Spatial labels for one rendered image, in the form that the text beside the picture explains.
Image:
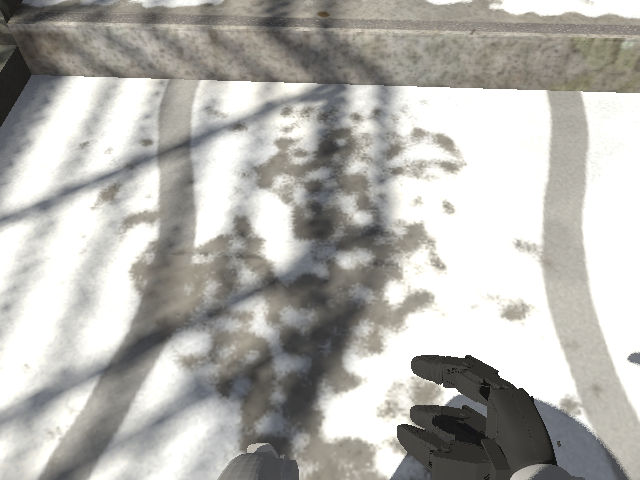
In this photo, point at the robot left thigh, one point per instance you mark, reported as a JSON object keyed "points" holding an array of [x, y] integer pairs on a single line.
{"points": [[260, 466]]}

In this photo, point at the robot left shin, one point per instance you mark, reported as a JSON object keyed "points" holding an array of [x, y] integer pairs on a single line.
{"points": [[262, 447]]}

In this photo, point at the right robot hand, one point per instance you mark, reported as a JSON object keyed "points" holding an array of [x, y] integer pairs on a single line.
{"points": [[513, 435]]}

